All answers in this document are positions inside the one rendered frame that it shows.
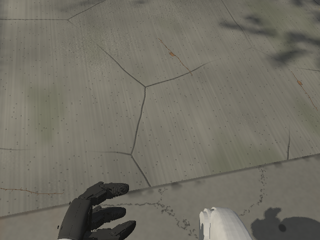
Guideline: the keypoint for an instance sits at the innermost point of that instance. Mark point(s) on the right robot thigh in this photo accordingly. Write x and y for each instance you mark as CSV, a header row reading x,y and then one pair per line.
x,y
221,223

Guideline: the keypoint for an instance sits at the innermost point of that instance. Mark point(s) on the robot left hand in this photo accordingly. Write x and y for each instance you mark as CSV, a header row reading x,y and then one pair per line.
x,y
81,218

